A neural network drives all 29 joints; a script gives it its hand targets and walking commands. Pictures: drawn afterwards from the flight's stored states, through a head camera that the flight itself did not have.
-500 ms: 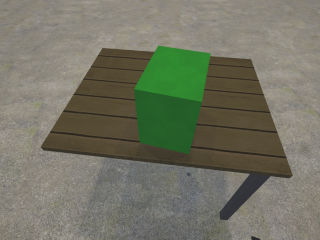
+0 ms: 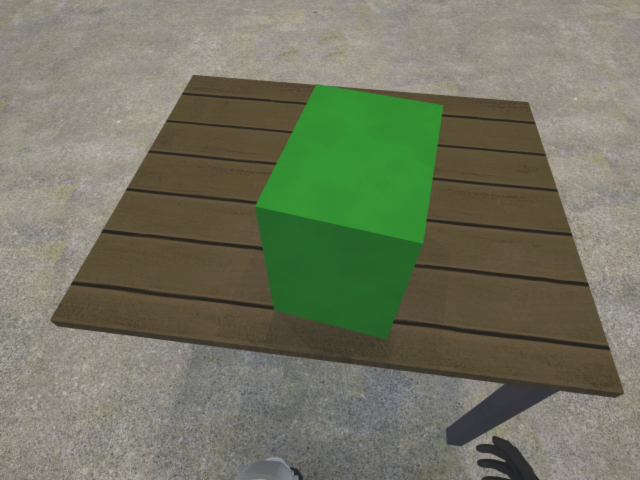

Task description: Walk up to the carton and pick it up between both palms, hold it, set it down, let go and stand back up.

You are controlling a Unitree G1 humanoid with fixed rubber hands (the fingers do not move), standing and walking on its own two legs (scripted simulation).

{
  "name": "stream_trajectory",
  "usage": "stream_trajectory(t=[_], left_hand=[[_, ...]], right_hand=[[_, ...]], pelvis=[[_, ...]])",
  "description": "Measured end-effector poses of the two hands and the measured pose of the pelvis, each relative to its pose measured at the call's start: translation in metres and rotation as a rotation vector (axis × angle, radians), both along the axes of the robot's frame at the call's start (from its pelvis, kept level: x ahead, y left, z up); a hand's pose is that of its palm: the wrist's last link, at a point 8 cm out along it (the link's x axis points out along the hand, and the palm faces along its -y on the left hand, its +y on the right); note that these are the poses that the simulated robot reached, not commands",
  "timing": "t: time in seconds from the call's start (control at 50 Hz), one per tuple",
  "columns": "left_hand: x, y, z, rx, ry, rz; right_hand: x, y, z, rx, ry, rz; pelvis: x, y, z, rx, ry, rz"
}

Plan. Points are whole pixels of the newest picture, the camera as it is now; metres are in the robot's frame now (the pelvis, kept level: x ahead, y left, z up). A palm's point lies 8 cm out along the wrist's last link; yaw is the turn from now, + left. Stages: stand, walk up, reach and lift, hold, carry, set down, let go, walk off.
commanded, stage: walk up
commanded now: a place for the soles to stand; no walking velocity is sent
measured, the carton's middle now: (352, 215) +0.48 +0.00 +0.02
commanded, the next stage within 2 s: none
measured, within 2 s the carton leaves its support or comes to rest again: neither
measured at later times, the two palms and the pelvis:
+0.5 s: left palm out of the picture +0.09 +0.24 -0.09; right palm out of the picture +0.04 -0.29 -0.11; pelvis -0.01 -0.01 +0.00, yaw -7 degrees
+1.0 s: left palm out of the picture +0.09 +0.24 -0.10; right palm out of the picture +0.05 -0.26 -0.09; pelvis -0.01 +0.00 +0.01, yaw -5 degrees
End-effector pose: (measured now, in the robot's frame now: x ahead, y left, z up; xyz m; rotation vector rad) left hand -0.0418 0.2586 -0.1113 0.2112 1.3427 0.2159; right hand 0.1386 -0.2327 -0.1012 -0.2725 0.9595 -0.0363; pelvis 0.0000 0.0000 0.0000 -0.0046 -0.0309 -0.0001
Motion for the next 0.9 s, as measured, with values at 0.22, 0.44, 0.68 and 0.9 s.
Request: stream_trajectory(t=[0.22,0.44,0.68,0.9], left_hand=[[0.111,0.008,-0.001,-0.011,-0.207,-0.122],[0.130,-0.012,0.019,0.027,-0.301,-0.196],[0.163,-0.028,0.025,-0.044,-0.355,-0.267],[0.148,-0.022,0.016,-0.059,-0.314,-0.236]], right_hand=[[0.002,0.002,0.015,-0.014,-0.047,-0.119],[-0.075,-0.050,-0.012,-0.006,0.088,-0.232],[-0.129,-0.037,-0.003,-0.005,0.172,-0.265],[-0.106,-0.024,0.006,0.001,0.115,-0.222]], pelvis=[[0.003,0.008,0.004,-0.021,-0.019,-0.054],[-0.014,-0.009,0.000,0.006,-0.018,-0.106],[-0.012,-0.005,0.012,0.009,0.003,-0.108],[-0.008,-0.001,0.014,0.002,0.017,-0.090]])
